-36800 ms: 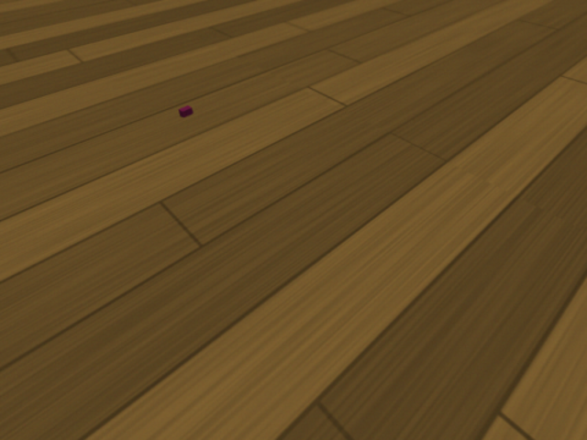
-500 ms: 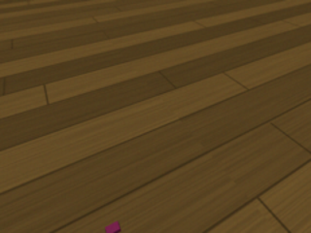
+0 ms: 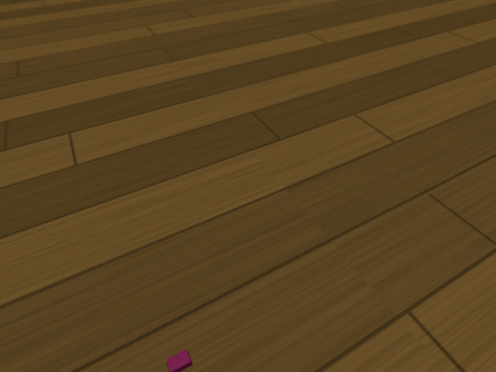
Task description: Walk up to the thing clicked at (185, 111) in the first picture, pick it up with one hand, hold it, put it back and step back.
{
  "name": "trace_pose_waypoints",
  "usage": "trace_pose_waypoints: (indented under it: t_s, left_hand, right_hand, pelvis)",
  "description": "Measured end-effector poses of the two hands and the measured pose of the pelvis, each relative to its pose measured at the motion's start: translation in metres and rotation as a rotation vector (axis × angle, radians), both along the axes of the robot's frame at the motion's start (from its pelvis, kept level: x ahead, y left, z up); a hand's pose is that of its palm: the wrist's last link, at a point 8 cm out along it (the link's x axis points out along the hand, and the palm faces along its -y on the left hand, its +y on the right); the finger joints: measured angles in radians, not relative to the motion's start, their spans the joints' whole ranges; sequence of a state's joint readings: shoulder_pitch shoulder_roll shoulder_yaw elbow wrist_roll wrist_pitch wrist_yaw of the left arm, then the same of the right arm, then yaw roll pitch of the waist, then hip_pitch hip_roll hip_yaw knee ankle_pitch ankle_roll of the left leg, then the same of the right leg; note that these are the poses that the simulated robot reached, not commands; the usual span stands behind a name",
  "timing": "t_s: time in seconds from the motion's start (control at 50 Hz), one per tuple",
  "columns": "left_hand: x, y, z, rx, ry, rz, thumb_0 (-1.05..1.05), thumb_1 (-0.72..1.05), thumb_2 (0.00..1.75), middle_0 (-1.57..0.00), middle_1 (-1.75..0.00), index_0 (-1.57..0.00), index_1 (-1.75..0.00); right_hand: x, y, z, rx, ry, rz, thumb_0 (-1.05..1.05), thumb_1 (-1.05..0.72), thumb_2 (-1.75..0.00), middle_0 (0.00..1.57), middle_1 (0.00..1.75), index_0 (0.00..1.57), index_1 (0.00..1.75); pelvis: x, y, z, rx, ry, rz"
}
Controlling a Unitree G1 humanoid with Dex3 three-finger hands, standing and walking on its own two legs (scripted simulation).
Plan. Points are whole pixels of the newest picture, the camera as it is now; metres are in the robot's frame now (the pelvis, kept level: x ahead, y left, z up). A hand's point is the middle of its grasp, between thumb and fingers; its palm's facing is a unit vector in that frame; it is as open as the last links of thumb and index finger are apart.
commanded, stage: step back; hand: left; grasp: from above
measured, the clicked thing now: (179, 362) +0.36 +0.28 -0.76
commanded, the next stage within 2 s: none
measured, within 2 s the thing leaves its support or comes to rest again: neither
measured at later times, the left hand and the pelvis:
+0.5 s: hand out of the picture +0.06 +0.30 -0.18, palm faces -0.05 -0.93 -0.36, open 7.4 cm; pelvis -0.09 +0.05 -0.02, yaw -1 degrees
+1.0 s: hand out of the picture -0.07 +0.31 -0.17, palm faces -0.01 -0.92 -0.39, open 7.4 cm; pelvis -0.21 +0.05 -0.03, yaw +0 degrees
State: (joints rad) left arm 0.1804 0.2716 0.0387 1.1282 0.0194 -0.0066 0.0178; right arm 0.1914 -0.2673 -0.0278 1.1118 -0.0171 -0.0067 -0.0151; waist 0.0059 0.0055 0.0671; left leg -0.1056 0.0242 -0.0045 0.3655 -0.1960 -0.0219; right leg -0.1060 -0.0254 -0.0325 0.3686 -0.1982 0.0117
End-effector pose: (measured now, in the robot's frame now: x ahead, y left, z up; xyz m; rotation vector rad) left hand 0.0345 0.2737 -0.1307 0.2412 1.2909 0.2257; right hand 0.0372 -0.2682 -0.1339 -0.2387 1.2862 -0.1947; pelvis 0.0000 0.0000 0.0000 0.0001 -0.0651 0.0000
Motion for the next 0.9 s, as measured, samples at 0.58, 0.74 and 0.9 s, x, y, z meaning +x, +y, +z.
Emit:
trace_pose_waypoints:
  t_s: [0.58,0.74,0.9]
  left_hand:
    - [-0.012,0.068,-0.011,0.056,-0.087,-0.153,0.00,0.90,0.89,-0.20,-0.30,-0.20,-0.30]
    - [-0.072,0.053,-0.003,0.074,-0.074,-0.166,0.00,0.90,0.89,-0.20,-0.30,-0.21,-0.30]
    - [-0.105,0.065,0.015,0.102,-0.140,-0.130,0.01,0.90,0.89,-0.21,-0.30,-0.21,-0.30]
  right_hand:
    - [-0.076,0.004,0.015,-0.134,-0.075,0.018,0.01,-0.90,-0.89,0.21,0.30,0.20,0.30]
    - [-0.111,-0.008,-0.007,-0.081,-0.085,-0.015,0.01,-0.90,-0.89,0.21,0.30,0.20,0.30]
    - [-0.150,-0.010,0.005,-0.109,-0.061,0.029,0.01,-0.90,-0.89,0.21,0.30,0.20,0.30]
  pelvis:
    - [-0.106,0.044,-0.019,-0.017,0.036,-0.054]
    - [-0.146,0.031,-0.025,-0.013,0.015,-0.070]
    - [-0.183,0.039,-0.016,0.015,0.040,-0.044]
